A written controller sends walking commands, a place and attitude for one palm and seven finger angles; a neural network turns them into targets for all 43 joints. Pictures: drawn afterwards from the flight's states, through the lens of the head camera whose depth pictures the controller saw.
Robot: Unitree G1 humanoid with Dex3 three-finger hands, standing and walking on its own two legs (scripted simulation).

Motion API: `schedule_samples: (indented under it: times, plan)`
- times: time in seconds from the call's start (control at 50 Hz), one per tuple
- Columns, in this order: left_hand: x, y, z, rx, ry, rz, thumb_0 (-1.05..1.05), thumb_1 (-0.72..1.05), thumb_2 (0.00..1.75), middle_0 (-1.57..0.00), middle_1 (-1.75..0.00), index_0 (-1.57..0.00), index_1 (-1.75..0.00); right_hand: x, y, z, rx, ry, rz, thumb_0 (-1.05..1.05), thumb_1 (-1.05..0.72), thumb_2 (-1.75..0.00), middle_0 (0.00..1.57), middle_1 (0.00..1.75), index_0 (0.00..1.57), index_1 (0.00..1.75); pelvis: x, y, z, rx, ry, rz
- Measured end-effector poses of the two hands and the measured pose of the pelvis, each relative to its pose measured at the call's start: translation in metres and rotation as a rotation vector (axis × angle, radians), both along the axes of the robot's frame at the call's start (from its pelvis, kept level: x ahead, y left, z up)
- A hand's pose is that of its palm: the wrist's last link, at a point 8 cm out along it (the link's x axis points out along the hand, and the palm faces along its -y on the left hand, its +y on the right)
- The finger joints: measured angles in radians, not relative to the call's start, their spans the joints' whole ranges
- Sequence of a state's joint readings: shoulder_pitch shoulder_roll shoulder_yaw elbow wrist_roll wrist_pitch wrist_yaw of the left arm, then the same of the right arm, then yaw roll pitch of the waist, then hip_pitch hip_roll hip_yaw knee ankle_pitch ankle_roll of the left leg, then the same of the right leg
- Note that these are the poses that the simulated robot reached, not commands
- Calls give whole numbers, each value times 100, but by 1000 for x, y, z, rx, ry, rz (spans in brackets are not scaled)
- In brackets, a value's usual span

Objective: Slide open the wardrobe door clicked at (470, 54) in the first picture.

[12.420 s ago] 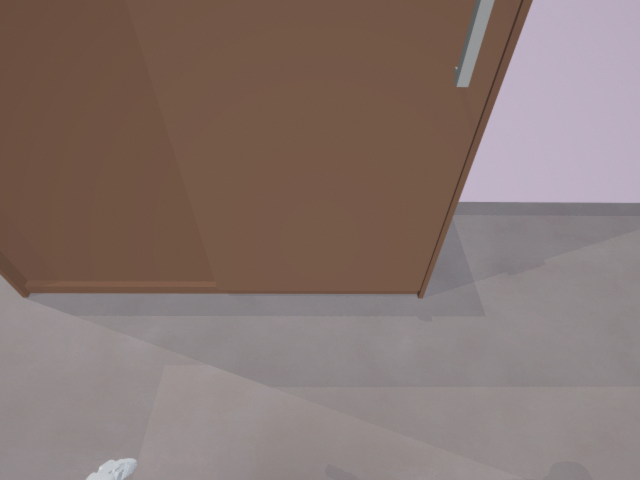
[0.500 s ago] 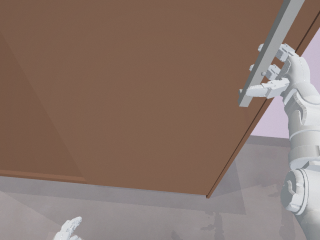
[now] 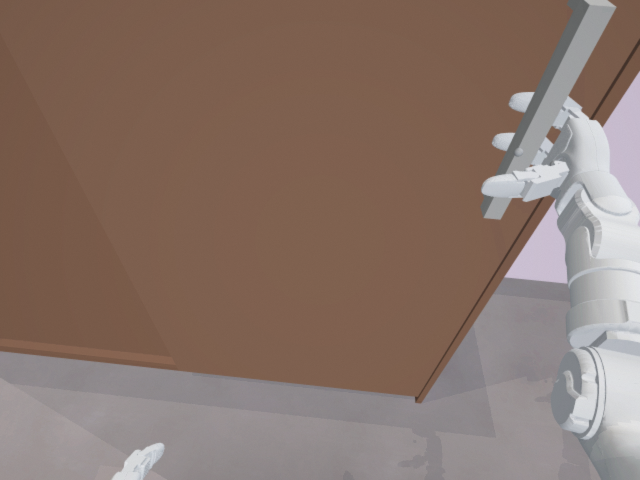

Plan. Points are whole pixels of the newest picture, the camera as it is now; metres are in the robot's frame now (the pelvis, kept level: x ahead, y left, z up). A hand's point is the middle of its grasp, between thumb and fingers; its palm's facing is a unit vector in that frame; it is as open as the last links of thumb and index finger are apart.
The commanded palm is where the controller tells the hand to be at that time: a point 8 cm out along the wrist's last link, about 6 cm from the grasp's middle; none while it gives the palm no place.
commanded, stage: slide the fingers in behind the handle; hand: right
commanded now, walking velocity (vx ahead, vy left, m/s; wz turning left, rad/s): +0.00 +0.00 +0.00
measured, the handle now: (527, 121) +0.50 -0.19 +0.24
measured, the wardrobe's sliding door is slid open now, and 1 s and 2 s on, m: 0.00 0.00 0.00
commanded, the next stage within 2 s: grip the handle and tug to test in 0.64 s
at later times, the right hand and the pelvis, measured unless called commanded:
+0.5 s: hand (520, 154) +0.44 -0.17 +0.23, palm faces +0.00 +1.00 +0.00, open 14.0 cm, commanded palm +0.42 -0.22 +0.22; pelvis -0.01 +0.00 +0.00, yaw +0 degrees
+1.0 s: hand (519, 152) +0.44 -0.17 +0.23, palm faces +0.01 +1.00 -0.01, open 12.5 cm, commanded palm +0.42 -0.22 +0.22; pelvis +0.00 -0.01 +0.00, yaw +0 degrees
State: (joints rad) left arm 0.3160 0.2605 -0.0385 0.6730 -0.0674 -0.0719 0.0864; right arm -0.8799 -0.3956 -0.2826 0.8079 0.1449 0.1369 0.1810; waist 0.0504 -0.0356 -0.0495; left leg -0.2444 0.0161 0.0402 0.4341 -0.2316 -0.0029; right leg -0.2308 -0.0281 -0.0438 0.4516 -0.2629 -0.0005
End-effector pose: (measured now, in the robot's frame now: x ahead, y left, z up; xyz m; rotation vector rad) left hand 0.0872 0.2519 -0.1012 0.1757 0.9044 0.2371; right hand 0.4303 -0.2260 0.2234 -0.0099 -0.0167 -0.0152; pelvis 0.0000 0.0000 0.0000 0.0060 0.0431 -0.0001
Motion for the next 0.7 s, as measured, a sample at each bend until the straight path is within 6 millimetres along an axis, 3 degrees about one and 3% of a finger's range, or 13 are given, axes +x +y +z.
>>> schedule_samples:
  times: [0.12, 0.7]
  plan:
    - [-2, 2, 0, 2, 1, -1, 1, 90, 90, -20, -30, -20, -30, -8, -2, 4, 9, -12, 9, -1, 50, -30, 31, 120, 30, 120, -2, 0, 0, 1, -8, -1]
    - [-8, -8, 0, 1, 3, -9, 1, 90, 90, -20, -30, -20, -30, -6, -1, 2, 4, -1, 8, -1, 50, -30, 30, 120, 30, 120, -7, -6, 0, 2, -3, -1]
